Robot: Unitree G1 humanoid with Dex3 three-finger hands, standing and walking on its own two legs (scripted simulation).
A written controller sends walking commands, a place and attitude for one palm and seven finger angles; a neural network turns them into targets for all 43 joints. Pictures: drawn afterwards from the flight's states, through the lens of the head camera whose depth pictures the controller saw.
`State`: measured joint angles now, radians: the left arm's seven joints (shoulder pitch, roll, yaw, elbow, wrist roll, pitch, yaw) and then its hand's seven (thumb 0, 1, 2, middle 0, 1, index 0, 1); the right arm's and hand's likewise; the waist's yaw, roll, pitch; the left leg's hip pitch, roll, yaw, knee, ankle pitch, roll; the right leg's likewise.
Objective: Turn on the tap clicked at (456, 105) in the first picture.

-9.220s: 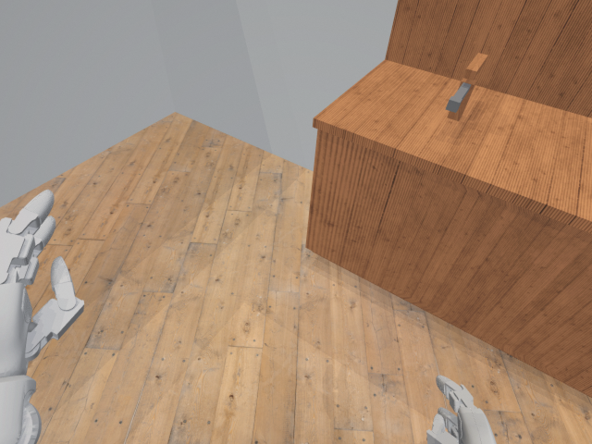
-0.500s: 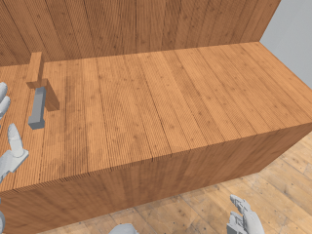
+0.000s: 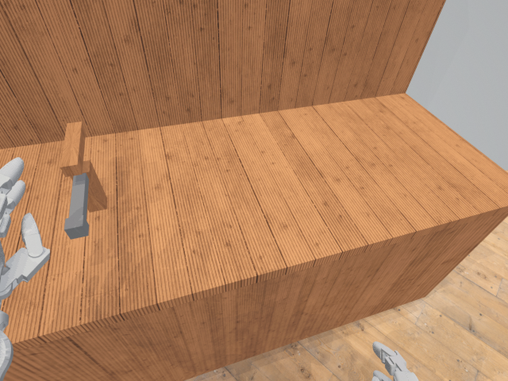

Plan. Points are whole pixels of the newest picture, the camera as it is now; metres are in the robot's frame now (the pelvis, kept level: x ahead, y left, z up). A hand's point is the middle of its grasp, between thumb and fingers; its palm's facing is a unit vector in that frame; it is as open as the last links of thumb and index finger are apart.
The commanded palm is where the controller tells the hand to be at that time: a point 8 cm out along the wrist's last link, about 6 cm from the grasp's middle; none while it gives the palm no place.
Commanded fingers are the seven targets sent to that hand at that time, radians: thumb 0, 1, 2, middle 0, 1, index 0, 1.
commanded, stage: come to a stop and stand still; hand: left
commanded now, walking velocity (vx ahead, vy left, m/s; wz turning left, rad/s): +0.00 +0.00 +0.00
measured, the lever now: (77, 227) +0.33 +0.33 +0.04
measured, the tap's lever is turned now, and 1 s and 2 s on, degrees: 0 0 0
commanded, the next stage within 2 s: look again from close up in 0.54 s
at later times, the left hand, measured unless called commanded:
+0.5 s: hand (77, 237) +0.24 +0.24 +0.16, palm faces +0.39 -0.87 -0.30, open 7.4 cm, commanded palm +0.18 +0.28 +0.18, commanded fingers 0.00 0.90 0.90 -0.20 -0.30 -0.20 -0.30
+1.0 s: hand (64, 235) +0.23 +0.25 +0.18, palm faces +0.37 -0.84 -0.39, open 7.4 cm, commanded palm +0.17 +0.28 +0.18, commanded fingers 0.00 0.90 0.90 -0.20 -0.30 -0.20 -0.30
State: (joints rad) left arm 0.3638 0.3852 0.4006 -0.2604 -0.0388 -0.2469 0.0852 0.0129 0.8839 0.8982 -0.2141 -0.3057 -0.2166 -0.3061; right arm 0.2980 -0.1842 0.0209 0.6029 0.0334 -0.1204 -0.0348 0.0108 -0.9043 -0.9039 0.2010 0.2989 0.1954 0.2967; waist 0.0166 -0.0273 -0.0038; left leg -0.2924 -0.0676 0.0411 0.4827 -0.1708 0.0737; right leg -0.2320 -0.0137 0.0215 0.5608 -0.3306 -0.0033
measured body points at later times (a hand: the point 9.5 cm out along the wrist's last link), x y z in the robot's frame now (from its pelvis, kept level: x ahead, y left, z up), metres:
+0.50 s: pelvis +0.02 +0.00 +0.01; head +0.03 +0.02 +0.46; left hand +0.21 +0.29 +0.18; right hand +0.22 -0.22 -0.05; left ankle +0.06 +0.07 -0.73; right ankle +0.00 -0.13 -0.73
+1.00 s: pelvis +0.02 +0.00 +0.01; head +0.03 +0.02 +0.46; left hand +0.20 +0.29 +0.20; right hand +0.19 -0.22 -0.06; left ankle +0.06 +0.07 -0.73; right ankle +0.00 -0.13 -0.73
